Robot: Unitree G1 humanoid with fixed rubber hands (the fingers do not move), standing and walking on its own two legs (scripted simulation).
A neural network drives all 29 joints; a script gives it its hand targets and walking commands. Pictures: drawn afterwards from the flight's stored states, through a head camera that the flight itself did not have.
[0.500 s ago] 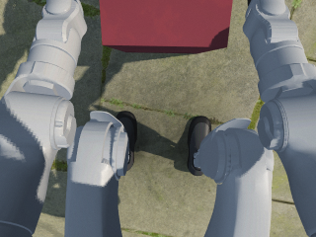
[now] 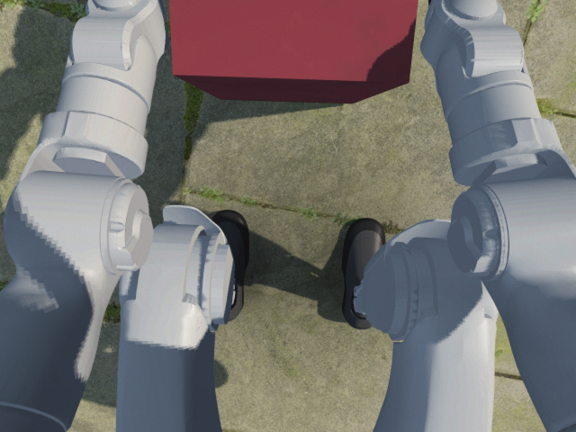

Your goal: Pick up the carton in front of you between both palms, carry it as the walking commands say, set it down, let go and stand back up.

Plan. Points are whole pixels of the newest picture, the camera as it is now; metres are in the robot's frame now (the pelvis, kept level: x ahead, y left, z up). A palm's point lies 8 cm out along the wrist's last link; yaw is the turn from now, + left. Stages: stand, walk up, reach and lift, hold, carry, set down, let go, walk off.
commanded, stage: reach and lift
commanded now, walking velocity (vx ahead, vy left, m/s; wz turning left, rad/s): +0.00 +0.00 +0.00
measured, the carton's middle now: (291, 2) +0.55 +0.03 -0.22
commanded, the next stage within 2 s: none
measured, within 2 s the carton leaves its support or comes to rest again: neither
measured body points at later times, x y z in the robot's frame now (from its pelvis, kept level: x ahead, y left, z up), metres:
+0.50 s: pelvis +0.00 +0.00 +0.12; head +0.27 +0.01 +0.48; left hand +0.50 +0.18 +0.05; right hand +0.53 -0.12 +0.05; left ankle +0.12 +0.13 -0.32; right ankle +0.12 -0.12 -0.32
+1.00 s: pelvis +0.04 +0.00 +0.25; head +0.22 +0.01 +0.66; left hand +0.46 +0.17 +0.20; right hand +0.48 -0.13 +0.20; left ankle +0.12 +0.13 -0.32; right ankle +0.12 -0.12 -0.32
